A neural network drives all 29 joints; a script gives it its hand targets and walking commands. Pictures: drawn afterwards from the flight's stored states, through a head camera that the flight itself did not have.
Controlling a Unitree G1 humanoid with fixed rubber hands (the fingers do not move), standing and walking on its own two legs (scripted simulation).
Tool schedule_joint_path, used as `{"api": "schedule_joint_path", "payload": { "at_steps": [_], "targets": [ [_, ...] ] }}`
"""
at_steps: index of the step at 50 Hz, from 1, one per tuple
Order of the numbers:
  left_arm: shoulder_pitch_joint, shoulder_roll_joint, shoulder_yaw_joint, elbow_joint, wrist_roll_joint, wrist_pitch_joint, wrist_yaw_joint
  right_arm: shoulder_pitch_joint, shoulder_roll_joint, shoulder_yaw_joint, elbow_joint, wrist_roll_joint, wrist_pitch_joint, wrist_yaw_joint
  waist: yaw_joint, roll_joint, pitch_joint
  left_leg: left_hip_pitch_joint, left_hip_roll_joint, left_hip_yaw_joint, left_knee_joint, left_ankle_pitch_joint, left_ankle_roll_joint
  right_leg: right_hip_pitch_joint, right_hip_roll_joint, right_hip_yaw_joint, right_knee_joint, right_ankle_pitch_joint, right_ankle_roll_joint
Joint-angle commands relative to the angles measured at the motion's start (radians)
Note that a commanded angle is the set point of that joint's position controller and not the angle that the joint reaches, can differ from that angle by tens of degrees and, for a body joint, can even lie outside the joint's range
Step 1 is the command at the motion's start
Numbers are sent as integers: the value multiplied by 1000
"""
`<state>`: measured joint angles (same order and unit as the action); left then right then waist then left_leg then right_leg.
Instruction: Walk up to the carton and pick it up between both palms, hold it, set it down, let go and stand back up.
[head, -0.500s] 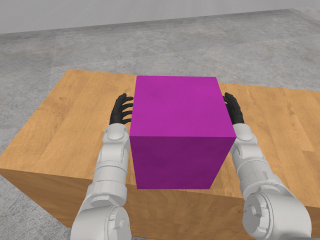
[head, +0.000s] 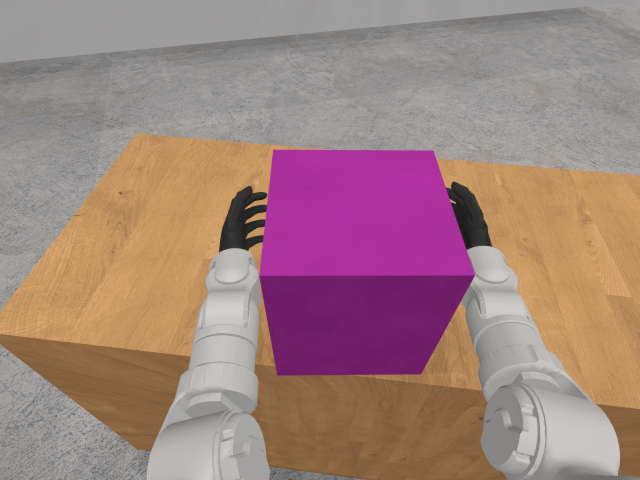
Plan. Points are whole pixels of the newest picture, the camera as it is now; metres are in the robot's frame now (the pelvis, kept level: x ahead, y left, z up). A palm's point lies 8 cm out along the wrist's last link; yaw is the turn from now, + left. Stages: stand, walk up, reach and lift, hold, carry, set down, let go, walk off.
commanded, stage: set down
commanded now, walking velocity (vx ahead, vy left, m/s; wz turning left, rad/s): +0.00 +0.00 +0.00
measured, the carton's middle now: (351, 268) +0.40 +0.01 +0.04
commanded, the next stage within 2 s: none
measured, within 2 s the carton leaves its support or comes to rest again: neither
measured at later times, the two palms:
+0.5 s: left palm (237, 248) +0.39 +0.16 +0.08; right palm (470, 244) +0.41 -0.14 +0.09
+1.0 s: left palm (237, 249) +0.39 +0.16 +0.08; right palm (470, 246) +0.41 -0.14 +0.09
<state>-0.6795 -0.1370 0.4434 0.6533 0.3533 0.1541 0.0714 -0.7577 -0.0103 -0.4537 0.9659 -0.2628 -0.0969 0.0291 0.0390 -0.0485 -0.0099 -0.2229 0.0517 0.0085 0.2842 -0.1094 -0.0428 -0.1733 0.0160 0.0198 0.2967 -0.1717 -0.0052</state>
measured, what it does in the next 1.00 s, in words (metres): stands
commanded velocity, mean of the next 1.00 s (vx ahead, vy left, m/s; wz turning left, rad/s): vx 0.00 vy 0.00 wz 0.00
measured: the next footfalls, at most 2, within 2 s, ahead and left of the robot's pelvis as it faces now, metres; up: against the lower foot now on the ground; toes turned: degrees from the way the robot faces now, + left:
none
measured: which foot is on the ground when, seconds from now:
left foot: down 0.00-1.00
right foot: down 0.00-1.00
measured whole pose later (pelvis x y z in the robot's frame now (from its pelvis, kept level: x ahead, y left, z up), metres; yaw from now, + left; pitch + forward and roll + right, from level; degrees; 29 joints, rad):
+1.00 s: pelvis +0.00 +0.00 +0.00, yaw -1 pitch +1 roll +0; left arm -0.65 -0.16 0.48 0.61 0.40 0.11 0.04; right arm -0.72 0.02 -0.46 0.89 -0.30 -0.14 0.04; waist 0.04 -0.04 0.05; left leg -0.19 0.05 0.04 0.28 -0.12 -0.04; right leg -0.15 0.00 0.01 0.32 -0.19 0.00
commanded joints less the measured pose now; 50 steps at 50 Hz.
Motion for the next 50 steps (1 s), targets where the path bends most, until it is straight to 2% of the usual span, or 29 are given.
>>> {"api": "schedule_joint_path", "payload": {
  "at_steps": [1,3,5,7,8,9,14,15,18,20,23,26,27,28,30,31,32,33,36,38,39,40,42,43,46,47,48,49,50],
  "targets": [
    [-506,-479,-304,-50,-7,-30,-92,-570,458,228,-130,-37,-78,125,-4,36,-536,300,-34,109,36,273,2,62,25,-127,-14,321,55],
    [-475,-473,-277,-18,22,-26,-89,-525,462,205,-85,-57,-66,129,-1,33,-466,305,-38,115,36,255,4,34,23,-126,-31,264,50],
    [-466,-467,-264,-30,12,-25,-102,-541,473,224,-131,-52,-71,125,8,5,-450,250,-47,121,30,257,14,93,18,-121,-15,340,62],
    [-454,-467,-258,-51,19,-29,-106,-529,485,247,-141,-43,-70,122,11,23,-461,218,-53,123,18,227,25,146,12,-108,1,355,65],
    [-462,-468,-268,-75,17,-32,-103,-523,484,240,-136,-36,-75,124,6,35,-478,244,-51,121,24,269,17,138,17,-114,5,386,66],
    [-452,-463,-264,-39,24,-27,-103,-523,472,237,-128,-49,-72,127,9,23,-454,257,-47,119,26,274,16,118,19,-124,2,363,67],
    [-403,-464,-248,-52,32,-29,-112,-455,479,234,-115,-59,-70,121,1,13,-424,274,-46,122,23,264,21,110,18,-119,-5,362,66],
    [-390,-468,-258,-64,41,-29,-110,-451,479,234,-118,-55,-71,120,8,42,-414,267,-50,124,22,273,17,110,13,-114,-8,373,64],
    [-372,-465,-240,-44,49,-24,-113,-460,473,238,-142,-51,-70,122,15,19,-367,254,-48,119,20,247,28,108,13,-109,-16,321,62],
    [-348,-451,-235,-44,42,-27,-119,-433,479,242,-151,-66,-68,119,7,0,-361,216,-51,125,11,238,38,140,10,-108,-1,382,76],
    [-353,-440,-224,-37,47,-26,-127,-423,483,233,-137,-66,-62,116,2,-12,-345,237,-55,126,9,221,34,123,14,-116,-5,358,76],
    [-342,-451,-219,-49,58,-29,-126,-403,471,227,-134,-74,-65,123,3,2,-348,256,-48,126,16,240,34,112,14,-117,-12,322,68],
    [-311,-460,-222,-46,68,-29,-126,-375,478,229,-132,-72,-65,122,6,31,-334,267,-48,126,18,256,29,110,11,-110,-11,318,68],
    [-323,-468,-245,-51,57,-28,-128,-390,470,228,-148,-74,-70,120,-12,26,-361,272,-47,121,24,276,25,95,16,-115,-12,342,67],
    [-310,-457,-240,-59,55,-31,-122,-376,469,237,-130,-67,-71,123,1,35,-350,286,-44,122,30,293,24,73,15,-119,-9,347,61],
    [-304,-462,-235,-39,54,-29,-122,-369,457,220,-119,-79,-67,122,-12,15,-341,278,-45,112,31,275,24,71,23,-124,-10,334,62],
    [-325,-452,-232,-67,49,-37,-120,-388,472,235,-147,-73,-72,123,8,20,-347,275,-45,123,30,262,28,60,20,-122,-8,317,64],
    [-309,-459,-247,-39,54,-32,-120,-370,461,222,-125,-82,-67,121,-11,27,-321,267,-43,117,34,264,26,63,17,-124,-9,313,63],
    [-280,-443,-217,-40,68,-23,-130,-371,460,224,-137,-87,-68,119,0,7,-321,272,-49,123,42,298,32,70,24,-124,1,367,69],
    [-290,-446,-237,-68,58,-39,-121,-357,452,236,-139,-81,-82,119,0,32,-377,275,-49,118,53,342,20,80,23,-130,12,407,62],
    [-276,-431,-220,-59,65,-45,-116,-338,442,232,-124,-83,-79,118,9,43,-349,271,-46,119,53,335,21,75,18,-119,8,394,62],
    [-277,-430,-209,-46,71,-42,-111,-336,421,203,-95,-88,-75,117,-1,50,-328,287,-47,119,46,313,13,46,23,-129,-3,336,58],
    [-283,-389,-189,-44,68,-44,-111,-350,400,212,-120,-81,-72,113,9,28,-332,260,-51,123,44,302,26,59,19,-118,-5,340,62],
    [-307,-425,-186,-36,79,-46,-114,-357,445,199,-105,-98,-62,115,1,21,-302,253,-49,125,28,260,35,60,17,-122,-7,316,63],
    [-273,-316,-150,-37,68,-41,-111,-320,346,194,-131,-87,-52,104,8,-4,-307,212,-54,132,12,220,44,109,15,-111,1,337,75],
    [-259,-279,-135,-20,71,-38,-101,-314,289,170,-117,-89,-49,94,-4,-11,-291,221,-52,128,9,196,41,95,16,-111,1,311,76],
    [-287,-212,-119,-49,65,-48,-84,-326,221,149,-124,-79,-53,83,7,-5,-329,228,-51,137,14,222,32,82,20,-113,1,308,76],
    [-294,-122,-108,-55,50,-58,-59,-311,104,118,-118,-65,-56,65,-5,16,-353,242,-50,140,24,221,24,59,25,-108,-2,271,66],
    [-309,15,-97,-91,9,-80,-17,-301,-30,117,-112,-23,-65,38,5,10,-392,246,-46,142,41,250,21,49,30,-101,2,274,62]
  ]
}}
